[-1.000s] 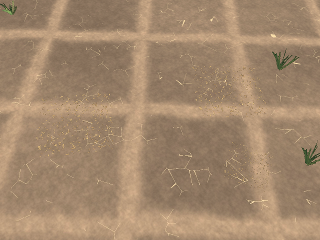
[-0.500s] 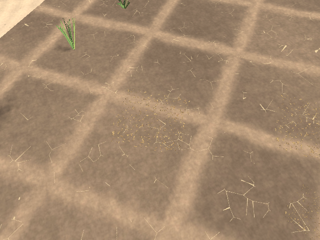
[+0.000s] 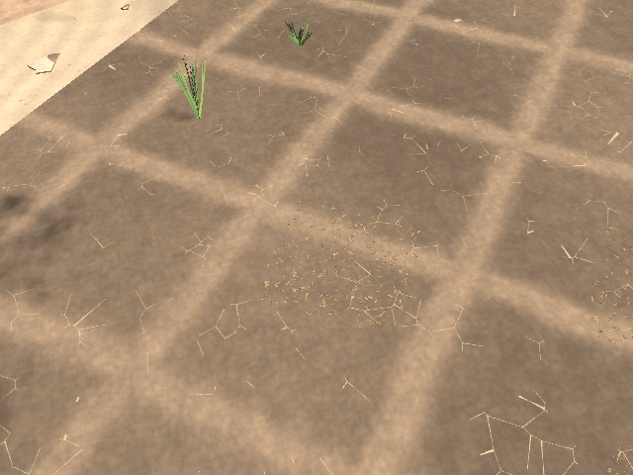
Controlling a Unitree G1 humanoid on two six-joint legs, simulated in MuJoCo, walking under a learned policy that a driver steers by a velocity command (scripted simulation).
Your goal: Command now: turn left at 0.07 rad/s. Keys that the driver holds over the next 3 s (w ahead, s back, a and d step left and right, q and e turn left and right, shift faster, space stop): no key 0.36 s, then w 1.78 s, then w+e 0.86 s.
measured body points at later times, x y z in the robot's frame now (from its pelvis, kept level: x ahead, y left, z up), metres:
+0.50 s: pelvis +0.02 -0.01 +0.00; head +0.02 -0.01 +0.45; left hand +0.09 +0.25 -0.14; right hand +0.09 -0.28 -0.14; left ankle +0.00 +0.10 -0.74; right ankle -0.01 -0.14 -0.73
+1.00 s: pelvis +0.21 -0.02 -0.01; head +0.25 -0.03 +0.44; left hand +0.11 +0.24 -0.14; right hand +0.46 -0.24 -0.09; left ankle +0.39 +0.10 -0.72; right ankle +0.02 -0.14 -0.74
